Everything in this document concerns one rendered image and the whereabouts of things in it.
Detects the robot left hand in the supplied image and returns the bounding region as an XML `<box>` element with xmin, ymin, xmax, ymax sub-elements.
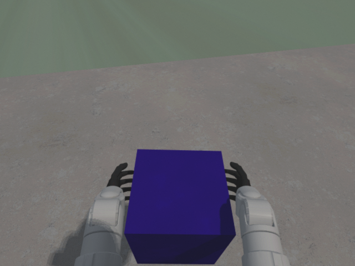
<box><xmin>107</xmin><ymin>163</ymin><xmax>134</xmax><ymax>201</ymax></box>

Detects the left robot forearm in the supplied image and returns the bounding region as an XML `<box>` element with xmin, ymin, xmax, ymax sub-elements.
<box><xmin>74</xmin><ymin>186</ymin><xmax>125</xmax><ymax>266</ymax></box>

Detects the right robot forearm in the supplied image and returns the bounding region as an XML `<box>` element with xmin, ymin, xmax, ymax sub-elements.
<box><xmin>236</xmin><ymin>186</ymin><xmax>290</xmax><ymax>266</ymax></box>

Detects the carton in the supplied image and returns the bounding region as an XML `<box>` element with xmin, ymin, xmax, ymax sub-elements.
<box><xmin>124</xmin><ymin>149</ymin><xmax>236</xmax><ymax>264</ymax></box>

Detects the robot right hand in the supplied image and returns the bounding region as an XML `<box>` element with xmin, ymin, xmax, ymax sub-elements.
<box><xmin>225</xmin><ymin>162</ymin><xmax>251</xmax><ymax>201</ymax></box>

